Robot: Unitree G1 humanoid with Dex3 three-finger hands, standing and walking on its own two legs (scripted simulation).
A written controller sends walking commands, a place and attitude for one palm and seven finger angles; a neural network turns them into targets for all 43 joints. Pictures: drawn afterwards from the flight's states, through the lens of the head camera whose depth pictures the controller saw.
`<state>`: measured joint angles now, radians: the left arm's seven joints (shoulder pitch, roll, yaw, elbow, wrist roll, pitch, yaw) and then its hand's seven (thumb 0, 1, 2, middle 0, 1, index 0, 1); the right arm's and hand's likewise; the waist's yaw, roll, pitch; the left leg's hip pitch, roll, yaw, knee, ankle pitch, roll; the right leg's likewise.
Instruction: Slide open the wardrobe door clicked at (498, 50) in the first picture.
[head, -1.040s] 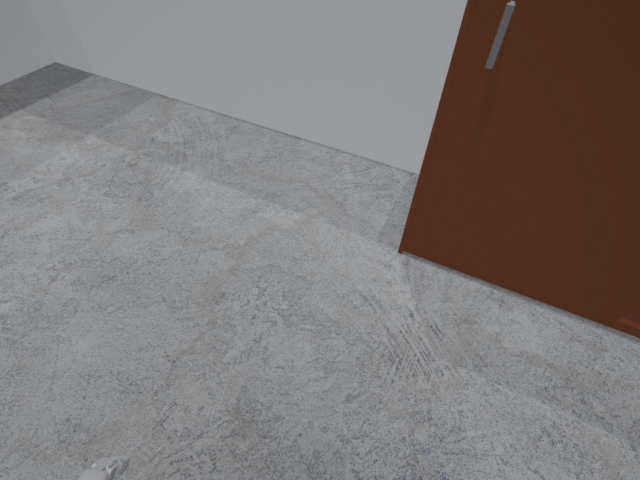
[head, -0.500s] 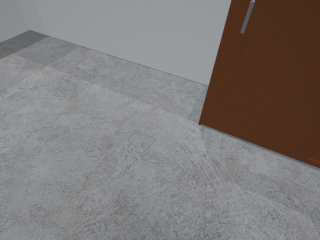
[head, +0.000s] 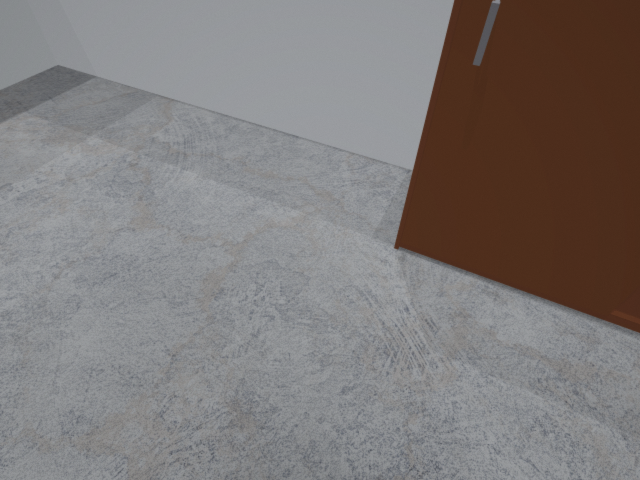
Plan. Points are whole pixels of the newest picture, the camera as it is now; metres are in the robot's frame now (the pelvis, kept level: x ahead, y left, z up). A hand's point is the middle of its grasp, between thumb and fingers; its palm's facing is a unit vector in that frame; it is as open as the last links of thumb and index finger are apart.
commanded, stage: look at it before walking up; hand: left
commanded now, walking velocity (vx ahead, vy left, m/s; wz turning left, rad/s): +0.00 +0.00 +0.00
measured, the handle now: (487, 32) +1.10 -0.36 +0.13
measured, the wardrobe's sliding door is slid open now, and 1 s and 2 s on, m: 0.00 0.00 0.00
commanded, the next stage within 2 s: walk to a spot facing it in 0.40 s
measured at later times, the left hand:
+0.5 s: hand out of the picture +0.08 +0.24 -0.16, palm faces -0.02 -0.94 -0.33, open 7.4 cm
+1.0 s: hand out of the picture +0.14 +0.14 -0.18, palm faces -0.13 -0.97 -0.23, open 7.3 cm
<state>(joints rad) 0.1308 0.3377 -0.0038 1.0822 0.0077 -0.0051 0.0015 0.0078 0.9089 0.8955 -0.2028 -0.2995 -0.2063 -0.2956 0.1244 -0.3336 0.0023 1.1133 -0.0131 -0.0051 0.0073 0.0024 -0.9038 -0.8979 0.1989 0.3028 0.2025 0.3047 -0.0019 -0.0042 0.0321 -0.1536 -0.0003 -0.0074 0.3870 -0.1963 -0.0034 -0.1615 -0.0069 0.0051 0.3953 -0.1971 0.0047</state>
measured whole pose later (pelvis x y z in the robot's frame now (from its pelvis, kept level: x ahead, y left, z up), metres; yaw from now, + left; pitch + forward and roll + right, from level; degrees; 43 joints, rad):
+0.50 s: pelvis +0.01 +0.00 +0.00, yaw +0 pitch -2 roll +0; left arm 0.14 0.34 0.00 1.09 0.01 -0.01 0.00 0.01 0.91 0.90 -0.20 -0.30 -0.21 -0.30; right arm 0.11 -0.34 0.00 1.11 -0.01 -0.01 0.00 0.00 -0.90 -0.90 0.20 0.30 0.20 0.30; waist 0.00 -0.01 0.04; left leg -0.14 0.00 -0.01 0.37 -0.19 -0.01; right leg -0.15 0.00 0.00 0.37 -0.19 0.00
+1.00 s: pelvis +0.09 -0.05 -0.02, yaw -12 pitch -2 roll +0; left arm 0.31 0.19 0.05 0.99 0.01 -0.04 -0.01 0.01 0.91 0.90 -0.20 -0.30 -0.20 -0.30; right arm 0.29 -0.24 -0.04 1.09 -0.02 0.01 0.01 0.01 -0.91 -0.90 0.20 0.30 0.20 0.30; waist 0.03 0.03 0.07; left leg -0.37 0.11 0.06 1.11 -0.43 -0.02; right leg -0.27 0.04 -0.07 0.61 -0.32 -0.08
